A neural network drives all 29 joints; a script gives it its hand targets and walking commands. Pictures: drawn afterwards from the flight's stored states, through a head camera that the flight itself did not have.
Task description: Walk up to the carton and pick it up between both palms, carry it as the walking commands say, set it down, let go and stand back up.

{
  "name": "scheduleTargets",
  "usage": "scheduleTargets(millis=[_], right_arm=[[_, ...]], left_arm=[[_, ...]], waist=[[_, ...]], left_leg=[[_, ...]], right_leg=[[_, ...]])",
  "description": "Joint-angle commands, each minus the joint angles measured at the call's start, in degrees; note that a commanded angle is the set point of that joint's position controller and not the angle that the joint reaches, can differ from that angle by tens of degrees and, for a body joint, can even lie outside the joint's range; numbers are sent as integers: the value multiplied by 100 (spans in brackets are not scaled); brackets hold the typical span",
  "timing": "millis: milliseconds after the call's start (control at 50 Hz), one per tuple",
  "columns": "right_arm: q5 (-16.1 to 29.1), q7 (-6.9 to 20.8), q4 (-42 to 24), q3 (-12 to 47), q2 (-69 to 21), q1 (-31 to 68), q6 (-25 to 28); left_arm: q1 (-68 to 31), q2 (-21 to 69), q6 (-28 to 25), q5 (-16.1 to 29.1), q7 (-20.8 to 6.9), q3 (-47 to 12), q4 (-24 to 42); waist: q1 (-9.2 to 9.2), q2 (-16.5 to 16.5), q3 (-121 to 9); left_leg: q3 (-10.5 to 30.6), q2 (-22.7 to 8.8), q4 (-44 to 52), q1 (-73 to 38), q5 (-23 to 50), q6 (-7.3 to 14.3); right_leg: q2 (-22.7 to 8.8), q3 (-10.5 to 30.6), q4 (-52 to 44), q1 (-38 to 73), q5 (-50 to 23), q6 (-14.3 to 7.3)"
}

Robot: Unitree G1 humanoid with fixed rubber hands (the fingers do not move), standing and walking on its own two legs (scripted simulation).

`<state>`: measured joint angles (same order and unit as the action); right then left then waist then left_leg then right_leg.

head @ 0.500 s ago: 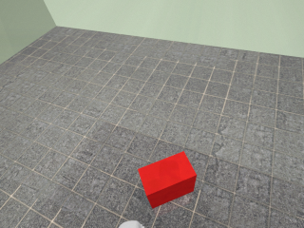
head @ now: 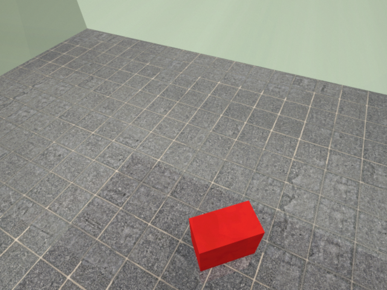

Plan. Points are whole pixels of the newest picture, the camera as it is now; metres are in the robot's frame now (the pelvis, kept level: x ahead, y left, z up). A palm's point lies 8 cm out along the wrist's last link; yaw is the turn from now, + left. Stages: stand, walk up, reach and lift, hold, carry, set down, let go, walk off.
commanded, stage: walk up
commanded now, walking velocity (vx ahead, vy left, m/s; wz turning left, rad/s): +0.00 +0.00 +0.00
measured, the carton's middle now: (223, 237) +0.45 -0.07 -0.64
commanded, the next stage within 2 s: stand in 1.20 s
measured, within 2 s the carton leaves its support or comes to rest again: neither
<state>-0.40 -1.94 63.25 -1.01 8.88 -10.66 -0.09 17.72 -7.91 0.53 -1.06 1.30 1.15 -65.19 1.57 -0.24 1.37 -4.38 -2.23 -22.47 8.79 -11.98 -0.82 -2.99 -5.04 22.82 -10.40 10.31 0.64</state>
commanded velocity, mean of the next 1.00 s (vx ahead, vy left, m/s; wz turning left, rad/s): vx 0.05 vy -0.13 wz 0.26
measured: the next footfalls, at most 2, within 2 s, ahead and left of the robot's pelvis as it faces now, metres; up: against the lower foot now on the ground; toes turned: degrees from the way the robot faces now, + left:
right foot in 0.46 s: +0.15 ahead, -0.28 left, +0.00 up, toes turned +20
left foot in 0.88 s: +0.11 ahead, -0.05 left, +0.00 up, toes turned +18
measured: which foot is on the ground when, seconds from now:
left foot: down 0.00-0.46, up 0.48-0.86, down 0.88-1.00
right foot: down 0.00-0.14, up 0.16-0.44, down 0.46-1.00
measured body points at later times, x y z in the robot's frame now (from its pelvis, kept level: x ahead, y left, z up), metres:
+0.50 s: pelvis +0.03 -0.12 -0.01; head +0.08 -0.12 +0.43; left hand +0.09 +0.16 -0.15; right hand -0.01 -0.42 -0.15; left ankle +0.00 +0.10 -0.73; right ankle +0.07 -0.27 -0.75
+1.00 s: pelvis +0.09 -0.14 -0.01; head +0.11 -0.12 +0.44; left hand -0.02 +0.05 -0.17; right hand +0.31 -0.28 -0.14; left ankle +0.08 -0.06 -0.74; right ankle +0.08 -0.27 -0.74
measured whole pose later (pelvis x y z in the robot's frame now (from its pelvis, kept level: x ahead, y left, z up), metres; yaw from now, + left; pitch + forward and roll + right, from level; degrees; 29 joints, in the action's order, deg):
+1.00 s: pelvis +0.09 -0.14 -0.01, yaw +16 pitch +1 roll +0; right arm -1.3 -1.1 53.5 -1.1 7.5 -1.6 -0.4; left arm 20.8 -9.2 1.0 -0.3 1.7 0.8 -60.4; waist 5.0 2.1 2.4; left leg -6.1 1.7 -28.5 15.5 -14.4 4.0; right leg -5.1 -7.0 34.2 -13.1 24.3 1.8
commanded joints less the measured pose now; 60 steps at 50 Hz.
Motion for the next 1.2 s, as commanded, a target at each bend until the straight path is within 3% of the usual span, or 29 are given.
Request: scheduleTargets(millis=[0, 120, 140, 160, 180, 220, 260, 340, 400, 440, 460, 480, 500, 520, 540, 580, 620, 680, 760, 800, 840, 860, 880, 900, 940, 1000, 1060, 1080, 1180], right_arm=[[-5, 45, 20, -34, 405, -415, 41], [-12, -5, 91, -314, 718, -444, 16], [-168, -167, 264, -563, 1600, -1733, -85], [-205, -300, 442, -763, 2044, -2083, -158], [-173, -367, 287, -769, 2037, -1574, -169], [-159, -342, 57, -679, 1573, -901, -100], [-193, -310, -18, -604, 1351, -977, -67], [-188, -295, -105, -702, 1705, -1200, -98], [-172, -201, -317, -688, 1780, -901, -121], [-249, -128, -499, -530, 1285, -875, -90], [-233, -66, -873, -372, 835, -600, -79], [-190, -38, -1041, -339, 923, -157, -136], [-180, 41, -1005, -372, 965, -99, -128], [-181, 119, -898, -387, 1033, -199, -109], [-174, 176, -746, -368, 932, -441, -94], [-172, 201, -586, -320, 776, -797, -89], [-154, 182, -774, -273, 654, -425, -75], [-75, 161, -889, -293, 557, 2, -175], [-25, 193, -1086, -209, 473, 432, -172], [-36, 211, -1169, -194, 435, 562, -186], [-48, 164, -1173, -188, 502, 415, -135], [-99, 134, -1155, -225, 655, 197, -77], [-138, 110, -1179, -293, 971, 57, -43], [-69, 57, -1089, -310, 991, -202, -2], [-105, 13, -1001, -297, 910, -45, 12], [-66, -20, -873, -131, 535, 334, -12], [-11, -13, -576, -146, 496, 244, -28], [-13, -4, -514, -124, 483, 224, -38], [-21, -16, -219, -109, 410, -253, 82]], left_arm=[[186, -469, -114, 16, 33, 65, 177], [51, -473, -108, -149, 14, 30, 312], [-343, -1330, 102, -289, -107, 444, 584], [-557, -1147, 226, -369, -190, 468, 899], [-493, -1007, 273, -350, -243, 453, 1077], [-329, -879, 221, -165, -255, 395, 1240], [-537, -823, 206, -109, -274, 338, 1383], [-625, -670, 271, -73, -357, 250, 1520], [-44, -873, 215, -4, -307, 311, 1344], [838, -1311, 114, -51, -185, 430, 1046], [1060, -2100, 80, -121, -109, 590, 1122], [1068, -2070, 37, -134, -148, 548, 1183], [535, -1813, 23, -136, -98, 407, 1313], [78, -1524, -10, -112, -36, 304, 1345], [-320, -1326, -42, -80, 34, 209, 1342], [-262, -1139, -118, -107, 50, 160, 1242], [32, -1116, -169, -141, 65, 154, 1035], [486, -1322, -228, -34, 152, 161, 869], [391, -1107, -208, -38, 121, 165, 845], [387, -1102, -148, -31, 114, 171, 837], [524, -1021, -130, 8, 101, 128, 768], [640, -887, -117, 55, 76, 87, 757], [823, -594, -114, 70, 77, 30, 774], [914, -431, -64, 107, 81, 12, 718], [605, -518, -28, 103, 76, 42, 744], [840, -315, 10, 17, 19, -33, 582], [834, -353, -19, -119, 29, -79, 459], [693, -348, -25, -161, 27, -94, 446], [689, -403, -106, -78, 92, -50, 340]], waist=[[-96, 369, 293], [-98, 147, 102], [-598, 567, 391], [-733, -42, 672], [-529, -439, 864], [-203, -756, 658], [-282, -887, 391], [-383, -1284, 174], [-184, -1305, -114], [215, -253, -547], [475, 1873, -605], [630, 2064, -721], [328, 1426, -142], [6, 825, 190], [-326, 825, 348], [-371, 824, -175], [-254, 875, -149], [-89, 452, 117], [21, 1016, -235], [58, 902, -129], [-17, 694, -291], [-90, 430, -500], [-37, -182, -805], [-118, -564, -956], [-138, -861, -703], [64, -596, -429], [51, -236, 125], [14, 176, 482], [-74, 267, 23]], left_leg=[[318, -434, 470, -61, 326, 40], [471, -627, 604, 68, 94, -26], [2207, -1545, 793, -249, -1189, 412], [3324, -2394, 1366, -172, -2277, 899], [3212, -2535, 1364, 247, -2248, 889], [2614, -2115, 1316, 624, -1482, 681], [1990, -1678, 1226, 667, -857, 488], [1495, -1492, 1018, 841, -51, 423], [1258, -1176, 446, 1117, 445, 131], [877, -472, -876, 1668, -667, -51], [146, 273, -2346, 2989, -2292, -197], [297, -192, -3550, 3021, -2468, -4], [451, -234, -3854, 2937, -2007, 76], [504, -286, -3826, 2779, -1424, 55], [496, -237, -3770, 2413, -1091, -25], [214, -32, -3873, 2079, -986, -108], [61, 32, -3224, 2187, -1056, -65], [319, 98, -2657, 2355, -1112, 30], [94, 234, -1818, 1570, -727, 109], [39, 230, -1494, 1215, -640, 200], [57, 95, -333, 385, 409, 252], [169, -144, 152, -364, 1250, 312], [866, -951, -159, -1224, 3168, 418], [1101, -1553, -338, -1233, 4233, 858], [1231, -1500, -112, -791, 4230, 1133], [864, -1053, 336, -380, 2624, 846], [654, -574, 782, 113, -43, 565], [532, -390, 800, 197, -300, 471], [522, -372, 652, -230, 507, 348]], right_leg=[[-480, 575, -963, -261, 161, -46], [-342, 194, -552, -66, 290, 62], [240, -543, 1061, -1014, 1240, 257], [41, 91, 2582, -2248, 1423, 312], [-209, 784, 3273, -2500, 1076, 303], [-396, 1099, 3471, -2184, 570, 270], [-267, 804, 2949, -1881, 506, 370], [4, 382, 1626, -1151, 744, 431], [126, 90, 233, 197, 278, 387], [-318, 158, -621, 1378, 300, 363], [-1716, 1470, -925, 1567, 884, 13], [-2093, 2178, -1553, 940, 3101, -426], [-1955, 2094, -1580, 380, 3084, -408], [-1612, 1523, -1409, 120, 2102, -351], [-1375, 920, -1089, -70, -67, -326], [-1128, 285, -721, 222, -1642, -568], [-1169, 286, -711, 477, -1900, -762], [-1943, 896, -185, 957, -4874, -983], [-1644, 425, -104, 908, -4338, -778], [-1657, 383, -66, 599, -3913, -718], [-1391, 109, 320, 418, -3418, -458], [-1103, -117, 645, 7, -2540, -252], [-720, -265, 973, -835, -669, -27], [-365, -199, 1121, -962, 1472, 146], [-328, -6, 1431, -935, 1714, 158], [-272, 89, 772, -518, 965, 99], [-348, 90, -245, -56, -144, 53], [-401, 176, -429, -170, -149, 36], [-503, 308, -682, 211, -444, -100]])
